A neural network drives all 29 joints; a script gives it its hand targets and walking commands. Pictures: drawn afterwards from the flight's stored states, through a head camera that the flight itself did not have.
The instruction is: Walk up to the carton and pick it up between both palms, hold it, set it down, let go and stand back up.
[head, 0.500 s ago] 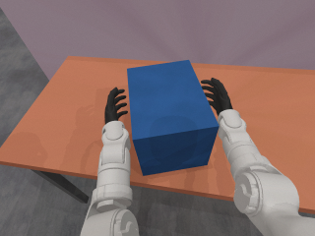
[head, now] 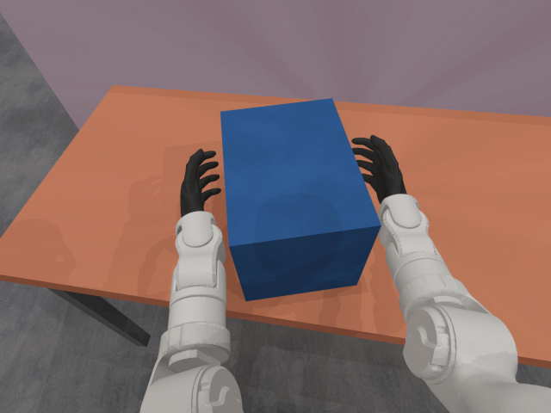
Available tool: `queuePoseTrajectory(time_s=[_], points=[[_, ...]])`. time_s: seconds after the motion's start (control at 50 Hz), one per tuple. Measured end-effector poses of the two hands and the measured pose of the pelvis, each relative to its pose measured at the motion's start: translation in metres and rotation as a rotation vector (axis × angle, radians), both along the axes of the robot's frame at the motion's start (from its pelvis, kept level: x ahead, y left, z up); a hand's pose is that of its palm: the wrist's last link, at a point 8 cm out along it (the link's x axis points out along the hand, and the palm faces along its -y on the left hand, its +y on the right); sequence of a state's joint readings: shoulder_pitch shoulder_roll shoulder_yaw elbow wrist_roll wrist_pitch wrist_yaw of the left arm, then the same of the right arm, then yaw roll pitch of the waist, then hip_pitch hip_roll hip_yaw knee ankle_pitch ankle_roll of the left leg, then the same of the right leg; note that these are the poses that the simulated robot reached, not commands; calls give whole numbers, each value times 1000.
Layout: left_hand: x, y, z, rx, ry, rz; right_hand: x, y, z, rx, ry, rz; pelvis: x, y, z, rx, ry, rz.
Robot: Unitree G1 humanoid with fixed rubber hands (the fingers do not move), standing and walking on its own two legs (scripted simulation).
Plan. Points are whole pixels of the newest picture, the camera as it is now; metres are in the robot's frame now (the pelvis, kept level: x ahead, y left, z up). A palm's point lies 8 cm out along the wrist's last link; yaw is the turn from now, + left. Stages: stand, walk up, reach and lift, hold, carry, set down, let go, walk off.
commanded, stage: set down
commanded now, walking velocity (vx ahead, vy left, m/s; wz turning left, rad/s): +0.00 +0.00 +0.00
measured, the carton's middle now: (289, 199) +0.45 +0.05 +0.01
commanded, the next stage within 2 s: none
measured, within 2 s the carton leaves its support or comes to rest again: neither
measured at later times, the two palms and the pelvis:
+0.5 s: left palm (196, 206) +0.37 +0.17 +0.07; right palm (387, 189) +0.44 -0.10 +0.07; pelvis +0.01 +0.01 +0.00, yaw -1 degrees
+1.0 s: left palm (195, 220) +0.37 +0.18 +0.05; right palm (388, 179) +0.47 -0.11 +0.05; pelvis +0.01 +0.02 -0.01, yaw -2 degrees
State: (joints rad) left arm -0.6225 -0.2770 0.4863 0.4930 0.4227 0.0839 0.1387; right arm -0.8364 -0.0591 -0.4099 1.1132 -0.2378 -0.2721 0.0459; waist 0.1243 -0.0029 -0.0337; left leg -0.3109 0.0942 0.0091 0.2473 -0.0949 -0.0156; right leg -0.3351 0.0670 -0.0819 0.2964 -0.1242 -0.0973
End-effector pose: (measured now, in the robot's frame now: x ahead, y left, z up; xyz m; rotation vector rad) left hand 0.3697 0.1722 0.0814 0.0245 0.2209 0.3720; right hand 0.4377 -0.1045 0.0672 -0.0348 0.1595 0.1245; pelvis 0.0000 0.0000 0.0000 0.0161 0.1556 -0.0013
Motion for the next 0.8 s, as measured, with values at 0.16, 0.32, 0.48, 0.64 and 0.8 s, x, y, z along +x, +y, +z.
queuePoseTrajectory(time_s=[0.16,0.32,0.48,0.64,0.8], points=[[2,2,-2,11,12,-8,-1,1,-1,10,4,-6,3,4,0,-3,2,-8],[4,2,-5,15,17,-12,-1,1,-1,9,4,-6,5,7,0,-3,-5,-15],[5,3,-7,12,11,-12,-1,1,-1,3,5,-3,7,8,0,-5,-4,-18],[4,3,-10,5,18,-11,0,-1,-5,-19,35,13,6,10,0,-8,-1,-22],[1,2,-37,-24,93,-16,9,-1,-35,-46,167,35,1,15,-4,-17,66,-27]])
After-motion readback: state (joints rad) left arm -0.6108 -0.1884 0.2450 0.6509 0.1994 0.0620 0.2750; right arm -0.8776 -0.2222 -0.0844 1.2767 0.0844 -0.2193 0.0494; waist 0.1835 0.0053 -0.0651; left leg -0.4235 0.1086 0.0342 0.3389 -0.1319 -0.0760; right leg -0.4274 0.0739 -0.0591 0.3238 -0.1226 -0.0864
